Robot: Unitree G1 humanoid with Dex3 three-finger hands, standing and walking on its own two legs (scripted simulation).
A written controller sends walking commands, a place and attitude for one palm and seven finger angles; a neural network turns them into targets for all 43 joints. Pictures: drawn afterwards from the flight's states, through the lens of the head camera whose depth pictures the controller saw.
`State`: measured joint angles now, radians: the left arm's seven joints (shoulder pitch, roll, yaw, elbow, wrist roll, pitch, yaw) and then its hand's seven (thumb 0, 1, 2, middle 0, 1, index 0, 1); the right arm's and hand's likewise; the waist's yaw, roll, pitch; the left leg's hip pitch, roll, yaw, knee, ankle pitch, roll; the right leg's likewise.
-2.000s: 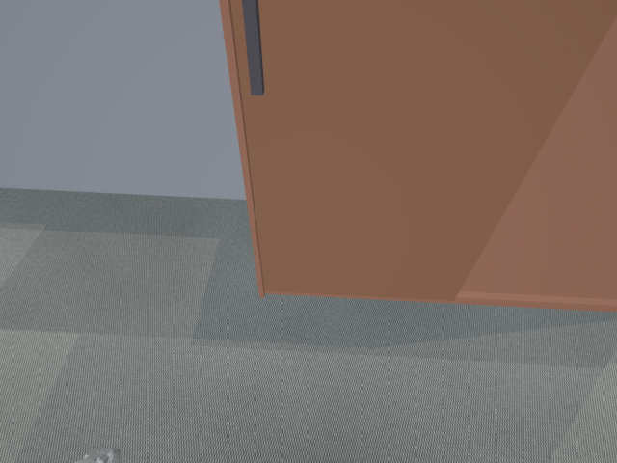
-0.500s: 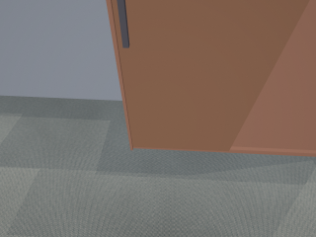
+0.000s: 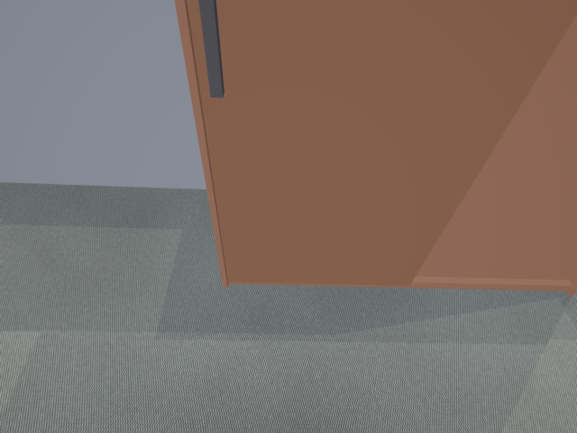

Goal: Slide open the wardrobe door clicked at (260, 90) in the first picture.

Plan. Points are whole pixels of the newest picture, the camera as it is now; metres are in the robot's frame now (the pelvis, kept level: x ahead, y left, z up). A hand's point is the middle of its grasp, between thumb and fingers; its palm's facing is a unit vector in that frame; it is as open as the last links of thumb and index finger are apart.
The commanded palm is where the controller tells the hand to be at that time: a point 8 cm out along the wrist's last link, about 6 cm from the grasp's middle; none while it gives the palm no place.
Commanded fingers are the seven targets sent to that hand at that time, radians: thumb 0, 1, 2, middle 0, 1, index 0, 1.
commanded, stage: take the last steps up to it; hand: left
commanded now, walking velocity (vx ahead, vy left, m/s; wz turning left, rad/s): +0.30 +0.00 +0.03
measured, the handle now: (210, 5) +0.73 +0.18 +0.26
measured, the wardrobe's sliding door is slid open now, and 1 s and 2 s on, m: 0.00 0.00 0.00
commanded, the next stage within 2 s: come to a stop and stand still in 0.46 s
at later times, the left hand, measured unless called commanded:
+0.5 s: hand (195, 412) +0.19 +0.16 -0.18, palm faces +0.09 -0.98 -0.17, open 7.3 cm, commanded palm none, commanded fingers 0.00 0.90 0.90 -0.20 -0.30 -0.20 -0.30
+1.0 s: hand (199, 361) +0.27 +0.16 -0.17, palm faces +0.08 -0.97 -0.24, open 7.4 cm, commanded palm none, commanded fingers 0.00 0.90 0.90 -0.20 -0.30 -0.20 -0.30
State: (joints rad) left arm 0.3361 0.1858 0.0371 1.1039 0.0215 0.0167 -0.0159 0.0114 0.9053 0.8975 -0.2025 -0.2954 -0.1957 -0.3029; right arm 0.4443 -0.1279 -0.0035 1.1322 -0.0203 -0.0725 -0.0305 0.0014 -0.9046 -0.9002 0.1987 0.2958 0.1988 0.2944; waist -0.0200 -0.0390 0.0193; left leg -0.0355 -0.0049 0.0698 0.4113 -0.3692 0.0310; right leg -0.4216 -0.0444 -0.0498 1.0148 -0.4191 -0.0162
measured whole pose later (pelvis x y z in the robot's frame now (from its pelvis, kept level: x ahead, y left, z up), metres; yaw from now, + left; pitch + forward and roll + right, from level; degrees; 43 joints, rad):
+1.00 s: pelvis +0.24 -0.02 -0.01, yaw +2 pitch -1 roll +1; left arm 0.23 0.15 0.05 1.01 0.03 0.02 0.03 0.01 0.91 0.90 -0.20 -0.30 -0.20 -0.30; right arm 0.16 -0.18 -0.08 1.03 -0.01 0.05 -0.04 0.00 -0.92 -0.90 0.20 0.30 0.20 0.29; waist 0.01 0.02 0.10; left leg -0.38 0.01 0.03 0.94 -0.50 -0.02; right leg -0.31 -0.04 -0.08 0.59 -0.26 -0.03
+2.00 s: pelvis +0.17 +0.00 +0.00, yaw +1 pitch -1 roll -1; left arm 0.33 0.12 -0.01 1.12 0.02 -0.01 0.04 0.01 0.90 0.90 -0.20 -0.30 -0.20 -0.30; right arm 0.34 -0.13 -0.01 1.11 -0.01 0.00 -0.02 0.00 -0.91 -0.90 0.20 0.30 0.20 0.29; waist -0.01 0.01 0.02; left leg -0.26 0.02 0.05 0.51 -0.24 0.01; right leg -0.24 -0.01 -0.03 0.47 -0.22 0.00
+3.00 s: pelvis +0.22 -0.01 +0.01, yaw +1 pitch -1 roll +0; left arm 0.23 0.21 0.00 1.09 0.01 -0.02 0.02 0.01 0.90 0.90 -0.20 -0.30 -0.20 -0.30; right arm 0.20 -0.20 0.01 1.12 -0.01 -0.02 -0.02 0.00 -0.90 -0.90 0.20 0.30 0.20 0.29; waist 0.01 0.00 0.03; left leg -0.14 0.02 0.06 0.41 -0.26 -0.01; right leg -0.16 -0.01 -0.02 0.44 -0.27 -0.01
